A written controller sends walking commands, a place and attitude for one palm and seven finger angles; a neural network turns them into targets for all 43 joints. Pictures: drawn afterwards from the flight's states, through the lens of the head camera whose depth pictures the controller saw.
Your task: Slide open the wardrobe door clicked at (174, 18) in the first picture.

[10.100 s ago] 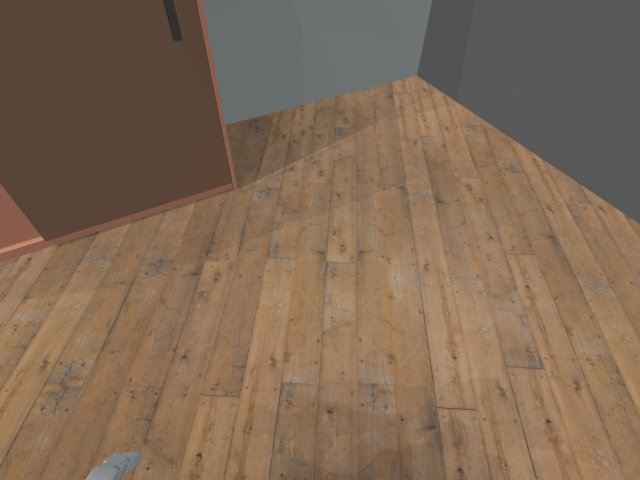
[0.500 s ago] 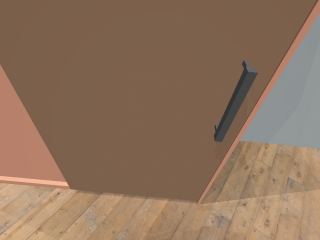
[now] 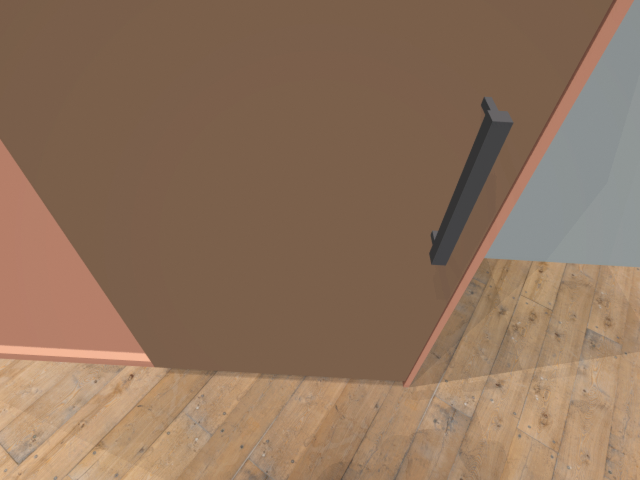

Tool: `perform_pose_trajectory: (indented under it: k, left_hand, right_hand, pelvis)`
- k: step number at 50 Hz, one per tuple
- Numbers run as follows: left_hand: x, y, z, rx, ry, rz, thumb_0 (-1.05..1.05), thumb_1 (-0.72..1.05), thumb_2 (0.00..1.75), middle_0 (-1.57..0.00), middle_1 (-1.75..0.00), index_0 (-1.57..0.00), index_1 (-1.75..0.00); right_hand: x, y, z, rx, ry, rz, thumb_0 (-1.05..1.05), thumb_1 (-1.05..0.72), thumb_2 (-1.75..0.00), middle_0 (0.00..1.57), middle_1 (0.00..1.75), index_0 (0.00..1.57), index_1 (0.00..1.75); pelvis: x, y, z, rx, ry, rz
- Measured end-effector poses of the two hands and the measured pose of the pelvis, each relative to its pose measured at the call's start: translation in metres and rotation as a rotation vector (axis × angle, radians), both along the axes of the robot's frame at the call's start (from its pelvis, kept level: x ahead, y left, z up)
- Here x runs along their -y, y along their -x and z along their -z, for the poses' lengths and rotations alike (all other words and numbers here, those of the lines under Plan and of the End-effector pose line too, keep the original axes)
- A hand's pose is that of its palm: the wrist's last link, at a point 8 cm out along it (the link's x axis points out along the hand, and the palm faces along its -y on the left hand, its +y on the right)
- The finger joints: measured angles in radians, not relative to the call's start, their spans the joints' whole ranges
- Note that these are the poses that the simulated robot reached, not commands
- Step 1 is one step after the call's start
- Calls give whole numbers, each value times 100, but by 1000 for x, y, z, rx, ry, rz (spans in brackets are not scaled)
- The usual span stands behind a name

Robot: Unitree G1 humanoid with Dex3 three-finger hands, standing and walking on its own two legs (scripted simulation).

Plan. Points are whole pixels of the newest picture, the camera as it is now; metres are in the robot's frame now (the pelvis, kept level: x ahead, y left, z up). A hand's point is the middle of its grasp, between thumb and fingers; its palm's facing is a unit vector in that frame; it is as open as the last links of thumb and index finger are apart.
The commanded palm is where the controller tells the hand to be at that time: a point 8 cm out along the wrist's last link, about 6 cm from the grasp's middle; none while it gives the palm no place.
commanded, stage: look again from close up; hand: right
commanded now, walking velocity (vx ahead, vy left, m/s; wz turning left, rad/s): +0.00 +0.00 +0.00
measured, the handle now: (460, 190) +0.51 -0.17 +0.10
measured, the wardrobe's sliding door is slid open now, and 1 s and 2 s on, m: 0.00 0.00 0.00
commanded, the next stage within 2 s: raise the hand with hooked fingers in 0.70 s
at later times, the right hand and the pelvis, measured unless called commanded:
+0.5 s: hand out of the picture +0.00 -0.18 -0.17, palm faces +0.03 +0.98 -0.20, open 7.4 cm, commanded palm none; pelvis +0.00 -0.01 +0.00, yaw +0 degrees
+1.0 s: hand (492, 441) +0.19 -0.19 -0.03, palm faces +0.22 +0.97 -0.13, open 7.6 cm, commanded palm +0.10 -0.24 -0.05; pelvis -0.01 +0.00 -0.01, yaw -2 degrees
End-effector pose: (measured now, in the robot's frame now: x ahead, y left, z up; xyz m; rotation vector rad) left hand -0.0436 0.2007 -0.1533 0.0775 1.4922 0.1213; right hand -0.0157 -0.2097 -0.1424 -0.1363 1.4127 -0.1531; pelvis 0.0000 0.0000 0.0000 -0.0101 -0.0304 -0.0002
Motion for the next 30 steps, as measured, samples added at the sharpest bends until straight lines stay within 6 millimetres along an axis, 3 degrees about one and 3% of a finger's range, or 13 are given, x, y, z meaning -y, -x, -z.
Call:
perform_pose_trajectory:
  k: [14, 30]
  left_hand:
    - [10, -22, 0, 59, -4, 11, 0, 90, 90, -20, -30, -19, -30]
    - [3, -35, -1, 79, -22, 22, 0, 91, 90, -20, -30, -19, -30]
  right_hand:
    - [16, -9, 0, 22, 14, 2, 0, -91, -89, 20, 30, 20, 30]
    - [19, -11, -2, 16, 19, 4, 0, -91, -89, 20, 30, 20, 30]
  pelvis:
    - [10, -1, 0, -3, 1, -1]
    - [12, -3, 0, -3, 5, -3]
